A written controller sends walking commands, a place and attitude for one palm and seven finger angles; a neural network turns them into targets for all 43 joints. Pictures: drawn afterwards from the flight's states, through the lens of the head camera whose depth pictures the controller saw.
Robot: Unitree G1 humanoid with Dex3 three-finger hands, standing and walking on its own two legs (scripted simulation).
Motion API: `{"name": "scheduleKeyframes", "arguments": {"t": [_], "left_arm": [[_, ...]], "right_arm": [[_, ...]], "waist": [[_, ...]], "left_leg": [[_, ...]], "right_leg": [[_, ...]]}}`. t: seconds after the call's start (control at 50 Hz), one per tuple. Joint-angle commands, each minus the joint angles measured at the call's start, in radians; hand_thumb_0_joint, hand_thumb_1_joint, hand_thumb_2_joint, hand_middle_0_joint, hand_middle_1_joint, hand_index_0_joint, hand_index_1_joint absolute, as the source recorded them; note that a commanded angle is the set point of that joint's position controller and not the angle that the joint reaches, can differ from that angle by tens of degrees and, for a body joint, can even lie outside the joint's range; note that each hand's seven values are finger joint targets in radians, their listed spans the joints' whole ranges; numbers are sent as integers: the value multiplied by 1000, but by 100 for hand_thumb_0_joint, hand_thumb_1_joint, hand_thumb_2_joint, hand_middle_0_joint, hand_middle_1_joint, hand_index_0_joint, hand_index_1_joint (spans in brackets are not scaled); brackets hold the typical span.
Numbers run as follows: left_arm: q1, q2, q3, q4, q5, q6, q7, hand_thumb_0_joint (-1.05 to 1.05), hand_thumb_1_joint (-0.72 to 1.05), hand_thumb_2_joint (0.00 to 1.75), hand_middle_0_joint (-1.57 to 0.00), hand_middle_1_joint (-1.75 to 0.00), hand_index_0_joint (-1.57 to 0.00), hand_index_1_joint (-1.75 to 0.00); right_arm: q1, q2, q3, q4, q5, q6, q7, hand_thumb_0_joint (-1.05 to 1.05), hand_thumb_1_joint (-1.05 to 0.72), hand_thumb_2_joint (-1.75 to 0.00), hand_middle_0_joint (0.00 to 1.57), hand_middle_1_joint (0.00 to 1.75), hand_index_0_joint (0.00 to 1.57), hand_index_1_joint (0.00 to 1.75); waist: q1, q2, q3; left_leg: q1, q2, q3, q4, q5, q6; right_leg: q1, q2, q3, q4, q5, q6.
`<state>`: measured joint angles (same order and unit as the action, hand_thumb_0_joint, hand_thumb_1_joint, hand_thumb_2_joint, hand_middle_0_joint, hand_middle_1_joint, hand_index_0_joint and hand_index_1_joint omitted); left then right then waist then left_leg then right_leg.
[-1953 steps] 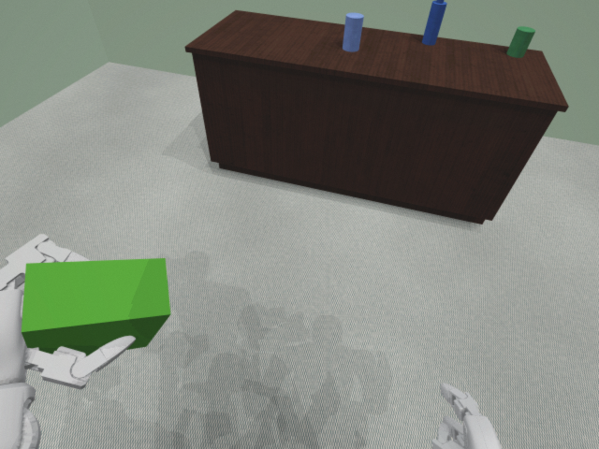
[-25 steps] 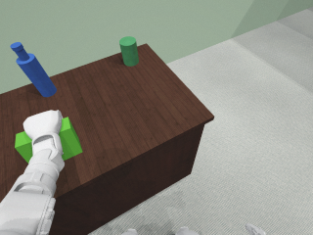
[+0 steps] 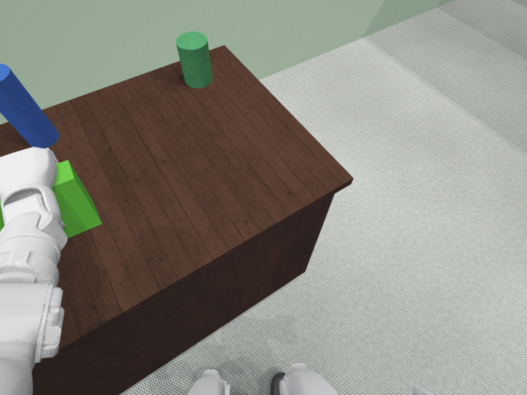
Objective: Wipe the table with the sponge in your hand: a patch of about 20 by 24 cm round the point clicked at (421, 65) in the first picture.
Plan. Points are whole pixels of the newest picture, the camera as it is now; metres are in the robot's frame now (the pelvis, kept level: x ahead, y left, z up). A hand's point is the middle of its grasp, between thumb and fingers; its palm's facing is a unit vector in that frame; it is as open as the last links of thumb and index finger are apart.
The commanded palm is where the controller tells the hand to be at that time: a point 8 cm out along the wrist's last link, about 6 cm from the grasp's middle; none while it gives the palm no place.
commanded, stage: wipe forward along the middle lane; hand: left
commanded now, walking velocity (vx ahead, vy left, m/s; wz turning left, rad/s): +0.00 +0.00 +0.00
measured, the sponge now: (47, 217) +0.41 +0.35 -0.01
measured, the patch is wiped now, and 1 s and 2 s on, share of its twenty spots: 1.00 1.00 1.00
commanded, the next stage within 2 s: slide back across to the first lane in 0.04 s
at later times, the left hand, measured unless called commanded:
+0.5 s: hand (20, 188) +0.44 +0.39 +0.02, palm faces -0.09 -0.05 -0.99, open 9.8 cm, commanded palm +0.41 +0.39 +0.07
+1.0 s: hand out of the picture +0.41 +0.43 +0.03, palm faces -0.10 -0.03 -0.99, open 9.8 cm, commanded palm +0.38 +0.41 +0.07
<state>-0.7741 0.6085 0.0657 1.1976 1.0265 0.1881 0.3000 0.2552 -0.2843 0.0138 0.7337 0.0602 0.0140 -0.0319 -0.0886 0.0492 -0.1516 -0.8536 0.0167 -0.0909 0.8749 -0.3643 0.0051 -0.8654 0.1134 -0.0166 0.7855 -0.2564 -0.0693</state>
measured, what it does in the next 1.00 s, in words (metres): shifts its weight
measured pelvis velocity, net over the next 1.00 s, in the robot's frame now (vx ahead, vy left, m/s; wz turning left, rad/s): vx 0.06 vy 0.07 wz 0.00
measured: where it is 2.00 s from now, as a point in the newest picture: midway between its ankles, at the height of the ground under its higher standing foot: outside the picture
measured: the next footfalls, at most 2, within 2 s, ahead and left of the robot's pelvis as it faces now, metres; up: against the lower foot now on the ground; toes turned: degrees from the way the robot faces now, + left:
none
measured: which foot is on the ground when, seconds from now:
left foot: down 0.00-1.00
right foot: down 0.00-1.00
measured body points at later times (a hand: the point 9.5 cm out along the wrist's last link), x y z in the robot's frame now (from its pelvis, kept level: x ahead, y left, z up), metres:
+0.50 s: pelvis +0.03 +0.06 +0.02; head +0.10 +0.07 +0.46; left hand +0.44 +0.38 +0.08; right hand +0.10 -0.20 -0.11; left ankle +0.03 +0.14 -0.69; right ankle +0.06 -0.07 -0.69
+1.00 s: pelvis +0.06 +0.07 +0.03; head +0.12 +0.08 +0.47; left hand +0.41 +0.42 +0.08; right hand +0.19 -0.19 -0.09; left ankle +0.03 +0.14 -0.69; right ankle +0.06 -0.07 -0.69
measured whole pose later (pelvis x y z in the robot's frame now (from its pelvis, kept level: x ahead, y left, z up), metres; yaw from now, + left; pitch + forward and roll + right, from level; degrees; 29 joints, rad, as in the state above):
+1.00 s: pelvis +0.06 +0.07 +0.03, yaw +0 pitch +14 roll -3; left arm -0.43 0.53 0.07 0.83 1.02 0.20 0.29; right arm 0.21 -0.25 -0.02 0.69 0.05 0.11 0.03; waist -0.01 0.03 -0.16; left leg -0.58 -0.04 -0.06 0.72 -0.38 0.06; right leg -0.56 0.05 0.03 0.59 -0.28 0.01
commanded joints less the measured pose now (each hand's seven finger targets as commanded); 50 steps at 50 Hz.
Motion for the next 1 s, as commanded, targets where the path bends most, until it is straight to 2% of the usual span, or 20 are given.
{"name": "scheduleKeyframes", "arguments": {"t": [0.0, 0.04, 0.06, 0.1, 0.22, 0.3, 0.32, 0.38, 0.42, 0.46, 0.52, 0.56, 0.6, 0.62, 0.68, 0.72, 0.82, 0.84, 0.9, 0.98], "left_arm": [[-260, 309, 24, -70, 37, 25, 27, 0, 10, 130, -120, -160, -120, -160], [-251, 292, 20, -67, 36, 19, 22, 0, 10, 130, -120, -160, -120, -160], [-246, 291, 22, -61, 34, 21, 21, 0, 10, 130, -120, -160, -120, -160], [-271, 288, 16, -63, 36, 19, 22, 0, 10, 130, -120, -160, -120, -160], [-216, 276, 54, -142, 40, -3, 34, 0, 10, 130, -120, -160, -120, -160], [-154, 254, 60, -157, 33, 10, 56, 0, 10, 130, -120, -160, -120, -160], [-150, 278, 86, -160, 29, 14, 59, 0, 10, 130, -120, -160, -120, -160], [-129, 235, 49, -142, 43, 38, 66, 0, 10, 130, -120, -160, -120, -160], [-118, 271, 83, -152, 47, 42, 69, 0, 10, 130, -120, -160, -120, -160], [-91, 253, 67, -152, 52, 54, 63, 0, 10, 130, -120, -160, -120, -160], [-38, 243, 79, -178, 46, 55, 53, 0, 10, 130, -120, -160, -120, -160], [-24, 213, 56, -194, 44, 56, 46, 0, 10, 130, -120, -160, -120, -160], [32, 215, 69, -204, 42, 57, 38, 0, 10, 130, -120, -160, -120, -160], [46, 218, 82, -238, 34, 52, 33, 0, 10, 130, -120, -160, -120, -160], [62, 170, 41, -269, 38, 54, 23, 0, 10, 130, -120, -160, -120, -160], [87, 210, 81, -300, 25, 52, 14, 0, 10, 130, -120, -160, -120, -160], [173, 198, 88, -378, 22, 41, -3, 0, 10, 130, -120, -160, -120, -160], [203, 204, 90, -371, 27, 44, -7, 0, 10, 130, -120, -160, -120, -160], [205, 142, 42, -424, 22, 40, -14, 0, 10, 130, -120, -160, -120, -160], [218, 149, 55, -455, 6, 31, -17, 0, 10, 130, -120, -160, -120, -160]], "right_arm": [[71, -144, -46, -83, 2, -26, -6, 0, -90, -90, 20, 30, 20, 30], [83, -143, -51, -80, -1, -24, -3, 0, -90, -90, 20, 30, 20, 30], [88, -146, -51, -79, -1, -20, -3, 0, -90, -90, 20, 30, 20, 30], [91, -147, -51, -77, -1, -19, -3, 0, -90, -90, 20, 30, 20, 30], [84, -141, -67, -80, -5, -2, 5, 0, -90, -90, 20, 30, 20, 30], [61, -137, -71, -86, -2, 7, 16, 0, -90, -90, 20, 30, 20, 30], [47, -143, -71, -83, -3, 10, 18, 0, -90, -90, 20, 30, 20, 30], [41, -141, -70, -89, -1, 15, 24, 0, -90, -90, 20, 30, 20, 30], [25, -145, -70, -86, -3, 16, 28, 0, -90, -90, 20, 30, 20, 30], [27, -142, -70, -93, -2, 24, 32, 0, -90, -90, 20, 30, 20, 30], [5, -140, -71, -108, -2, 29, 38, 0, -90, -90, 20, 30, 20, 30], [8, -138, -77, -114, 0, 33, 40, 0, -90, -90, 20, 30, 20, 30], [2, -140, -79, -121, 0, 39, 42, 0, -90, -90, 20, 30, 20, 30], [-10, -140, -79, -127, 1, 39, 42, 0, -90, -90, 20, 30, 20, 30], [-8, -138, -86, -130, 2, 45, 44, 0, -90, -90, 20, 30, 20, 30], [-24, -143, -83, -138, 2, 49, 43, 0, -90, -90, 20, 30, 20, 30], [-34, -139, -88, -146, -2, 59, 45, 0, -90, -90, 20, 30, 20, 30], [-26, -142, -89, -142, -5, 64, 46, 0, -90, -90, 20, 30, 20, 30], [-35, -137, -94, -148, -2, 65, 46, 0, -90, -90, 20, 30, 20, 30], [-39, -140, -95, -143, -4, 65, 40, 0, -90, -90, 20, 30, 20, 30]], "waist": [[-6, -42, -305], [-5, -28, -315], [-7, -61, -318], [-14, -55, -300], [26, -24, -362], [44, -17, -316], [54, -11, -309], [48, -25, -260], [69, -5, -272], [70, 1, -276], [92, 11, -283], [83, 7, -278], [92, -17, -277], [106, 10, -296], [85, 4, -261], [101, 5, -269], [112, 43, -284], [111, 43, -272], [90, 36, -264], [88, 17, -276]], "left_leg": [[-43, -32, 82, -84, -19, 44], [-9, -30, 84, -91, 10, 47], [-8, -31, 82, -94, 6, 47], [1, -29, 83, -102, 0, 47], [140, -23, 67, -146, 113, 48], [195, -23, 57, -184, 131, 46], [211, -20, 48, -194, 153, 45], [230, -23, 42, -214, 152, 43], [256, -19, 34, -221, 195, 42], [282, -22, 35, -224, 223, 37], [312, -18, 26, -231, 292, 32], [335, -17, 29, -229, 312, 31], [338, -18, 25, -230, 347, 29], [364, -15, 18, -231, 402, 25], [402, -7, 12, -228, 435, 20], [402, -8, 6, -236, 467, 18], [450, -4, 1, -228, 591, 8], [457, -5, -2, -225, 605, 5], [476, -3, -1, -222, 599, 7], [483, -4, 0, -220, 593, 10]], "right_leg": [[402, -89, 134, -167, -12, 44], [384, -78, 104, -154, 32, 42], [384, -76, 98, -158, 23, 45], [359, -73, 87, -162, 7, 45], [361, -58, 42, -146, 93, 30], [353, -53, 24, -164, 72, 27], [353, -55, 19, -161, 80, 21], [336, -53, 7, -174, 61, 22], [348, -54, 7, -166, 83, 12], [359, -52, 2, -168, 107, 11], [384, -53, 0, -165, 155, 3], [388, -52, -4, -172, 172, 6], [414, -53, -2, -176, 205, 5], [420, -54, 1, -171, 230, 1], [397, -50, -11, -182, 228, 3], [429, -53, -2, -187, 250, 0], [456, -54, 1, -188, 315, -2], [456, -53, -2, -190, 314, -1], [444, -52, -5, -200, 315, 3], [463, -52, -4, -203, 333, 3]]}}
